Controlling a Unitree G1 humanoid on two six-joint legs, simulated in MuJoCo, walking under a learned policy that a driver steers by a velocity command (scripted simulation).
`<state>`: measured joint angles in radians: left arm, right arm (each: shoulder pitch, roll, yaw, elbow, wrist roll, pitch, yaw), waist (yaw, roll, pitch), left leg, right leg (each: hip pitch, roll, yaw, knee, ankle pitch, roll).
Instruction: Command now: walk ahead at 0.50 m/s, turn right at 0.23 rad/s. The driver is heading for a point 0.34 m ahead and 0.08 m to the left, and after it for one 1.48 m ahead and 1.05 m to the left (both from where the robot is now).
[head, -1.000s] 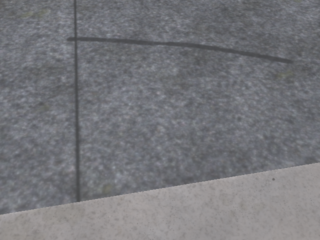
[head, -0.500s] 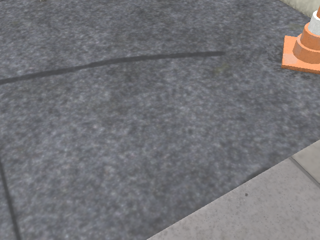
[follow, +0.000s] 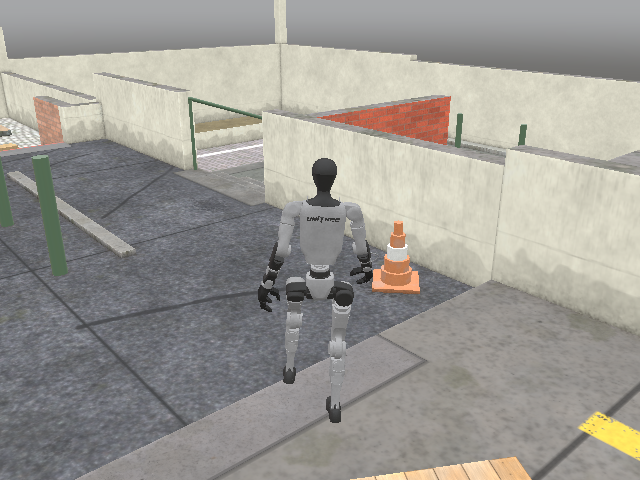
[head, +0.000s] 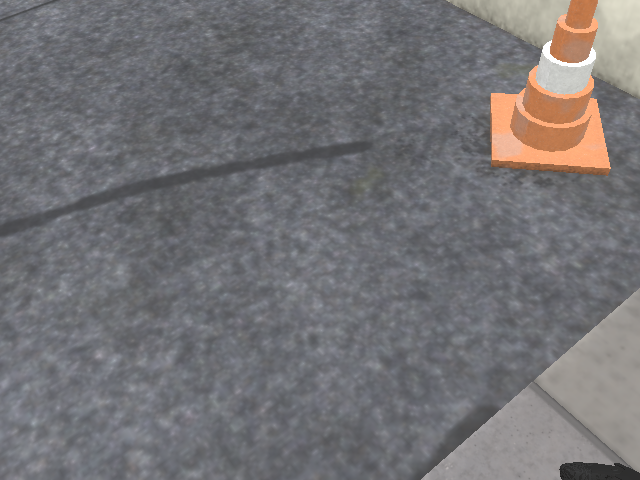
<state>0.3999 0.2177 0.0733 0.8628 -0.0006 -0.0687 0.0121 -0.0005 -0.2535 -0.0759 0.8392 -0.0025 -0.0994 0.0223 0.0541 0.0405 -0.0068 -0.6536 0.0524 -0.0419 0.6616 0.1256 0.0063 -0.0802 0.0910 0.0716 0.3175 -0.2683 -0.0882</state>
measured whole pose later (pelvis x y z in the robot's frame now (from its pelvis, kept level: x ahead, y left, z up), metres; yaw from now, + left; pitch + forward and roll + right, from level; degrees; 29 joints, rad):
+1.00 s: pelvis +0.52 +0.05 -0.05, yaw +24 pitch +3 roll -3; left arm 0.43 0.28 0.09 0.84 -0.01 -0.10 0.02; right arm 0.08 -0.29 -0.08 0.67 0.03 -0.01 0.08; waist 0.10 0.05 -0.01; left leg -0.60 0.04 -0.07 0.59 0.30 0.08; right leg -0.12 -0.06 -0.22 0.69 -0.60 0.05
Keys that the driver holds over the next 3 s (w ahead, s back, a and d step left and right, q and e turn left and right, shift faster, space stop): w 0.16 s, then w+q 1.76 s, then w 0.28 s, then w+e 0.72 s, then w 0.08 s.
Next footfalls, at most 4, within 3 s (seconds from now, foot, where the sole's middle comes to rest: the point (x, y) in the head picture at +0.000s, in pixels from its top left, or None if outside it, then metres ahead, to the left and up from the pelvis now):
0.12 left None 0.23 0.12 -0.78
0.58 right None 0.47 -0.12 -0.78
1.10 left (267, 423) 0.67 0.24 -0.90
1.50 right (288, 306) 1.00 0.22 -0.90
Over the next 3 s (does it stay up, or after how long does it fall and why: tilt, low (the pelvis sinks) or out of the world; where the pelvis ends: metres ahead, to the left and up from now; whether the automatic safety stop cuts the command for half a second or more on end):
stays up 1.27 0.90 -0.13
